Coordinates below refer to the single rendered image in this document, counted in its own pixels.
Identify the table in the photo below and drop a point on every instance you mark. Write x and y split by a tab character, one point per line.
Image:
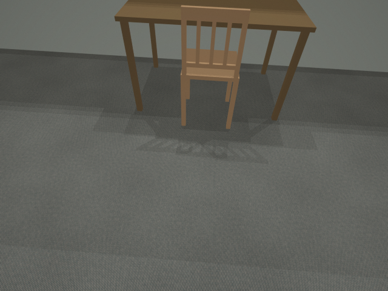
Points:
274	15

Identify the chair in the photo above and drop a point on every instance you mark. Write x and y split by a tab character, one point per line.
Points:
211	65

